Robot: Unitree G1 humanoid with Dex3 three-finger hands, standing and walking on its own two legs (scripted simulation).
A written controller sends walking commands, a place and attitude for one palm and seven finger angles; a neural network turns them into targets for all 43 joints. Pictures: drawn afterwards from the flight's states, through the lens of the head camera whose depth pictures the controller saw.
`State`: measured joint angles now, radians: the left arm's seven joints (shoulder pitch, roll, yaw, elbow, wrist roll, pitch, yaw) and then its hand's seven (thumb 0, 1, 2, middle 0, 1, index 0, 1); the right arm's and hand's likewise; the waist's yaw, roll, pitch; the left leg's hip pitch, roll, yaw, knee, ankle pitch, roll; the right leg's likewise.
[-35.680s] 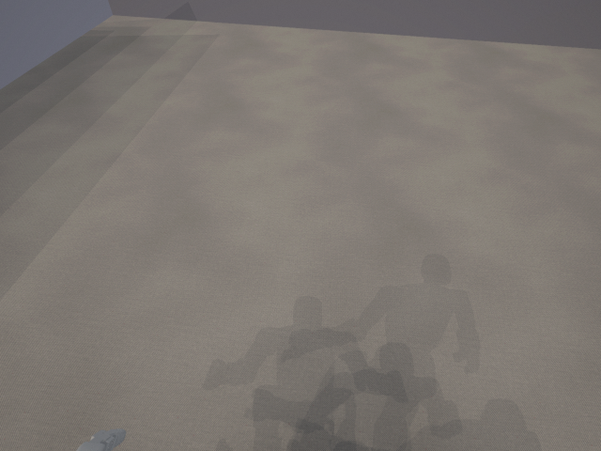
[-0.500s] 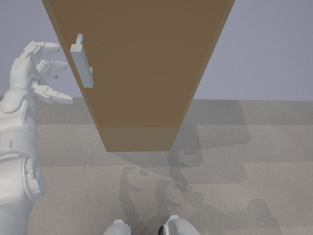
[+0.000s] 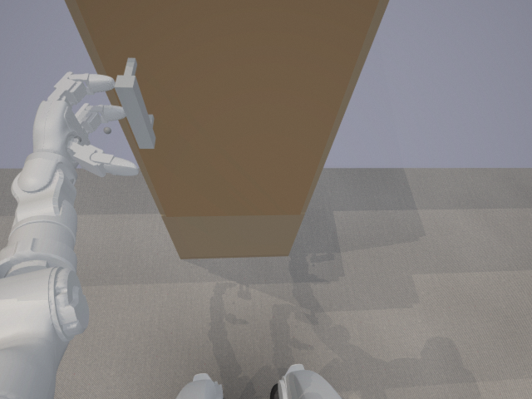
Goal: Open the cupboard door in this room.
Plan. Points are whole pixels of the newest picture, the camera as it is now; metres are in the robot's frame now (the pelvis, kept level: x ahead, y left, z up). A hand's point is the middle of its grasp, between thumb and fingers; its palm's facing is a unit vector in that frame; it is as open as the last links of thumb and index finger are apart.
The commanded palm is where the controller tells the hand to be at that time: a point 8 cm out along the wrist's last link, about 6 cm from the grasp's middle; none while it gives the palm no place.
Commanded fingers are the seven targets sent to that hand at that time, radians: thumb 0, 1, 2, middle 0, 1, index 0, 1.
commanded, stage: slide the fingers in behind the handle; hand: left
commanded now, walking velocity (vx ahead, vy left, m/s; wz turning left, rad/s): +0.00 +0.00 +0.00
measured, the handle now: (139, 105) +0.53 +0.16 +0.09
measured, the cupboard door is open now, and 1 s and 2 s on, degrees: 0 0 0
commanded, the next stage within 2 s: close the thumb around the handle in 1.26 s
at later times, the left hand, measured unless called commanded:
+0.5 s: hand (132, 132) +0.48 +0.16 +0.09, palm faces -0.04 -1.00 -0.01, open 14.0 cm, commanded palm +0.46 +0.21 +0.09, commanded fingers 0.00 -0.50 0.30 -0.30 -1.20 -0.30 -1.20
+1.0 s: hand (150, 134) +0.48 +0.14 +0.09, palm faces -0.02 -1.00 -0.01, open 14.0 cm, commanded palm +0.45 +0.19 +0.09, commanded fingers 0.00 -0.50 0.30 -0.30 -1.20 -0.30 -1.20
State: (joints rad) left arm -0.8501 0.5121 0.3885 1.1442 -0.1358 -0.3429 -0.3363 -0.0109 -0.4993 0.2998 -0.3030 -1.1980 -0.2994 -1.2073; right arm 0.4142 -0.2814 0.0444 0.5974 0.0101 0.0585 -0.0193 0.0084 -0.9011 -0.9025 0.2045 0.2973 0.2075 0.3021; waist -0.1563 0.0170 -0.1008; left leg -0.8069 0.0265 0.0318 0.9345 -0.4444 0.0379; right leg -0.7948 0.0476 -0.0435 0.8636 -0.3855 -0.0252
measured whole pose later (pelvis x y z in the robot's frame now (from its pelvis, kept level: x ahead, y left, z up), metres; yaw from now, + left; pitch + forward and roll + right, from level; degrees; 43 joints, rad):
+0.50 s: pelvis +0.00 +0.00 +0.00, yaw +0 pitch +17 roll -2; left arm -0.81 0.40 0.32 1.09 -0.12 -0.36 -0.23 -0.01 -0.50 0.30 -0.30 -1.20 -0.30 -1.21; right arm 0.40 -0.27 0.03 0.60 0.01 0.05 0.00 0.01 -0.90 -0.90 0.20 0.30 0.21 0.30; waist -0.14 0.03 -0.11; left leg -0.77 0.02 0.03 0.92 -0.45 0.04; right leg -0.77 0.04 -0.04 0.86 -0.39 -0.03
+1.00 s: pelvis -0.01 -0.02 +0.00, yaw +1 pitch +16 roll -1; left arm -0.84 0.37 0.30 1.13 -0.11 -0.38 -0.18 -0.01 -0.50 0.30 -0.30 -1.20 -0.29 -1.20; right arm 0.40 -0.27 0.03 0.62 0.01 0.03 0.00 0.01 -0.90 -0.90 0.20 0.30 0.21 0.30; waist -0.14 0.02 -0.10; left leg -0.77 0.02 0.03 0.91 -0.43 0.02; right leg -0.77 0.04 -0.05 0.88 -0.39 -0.04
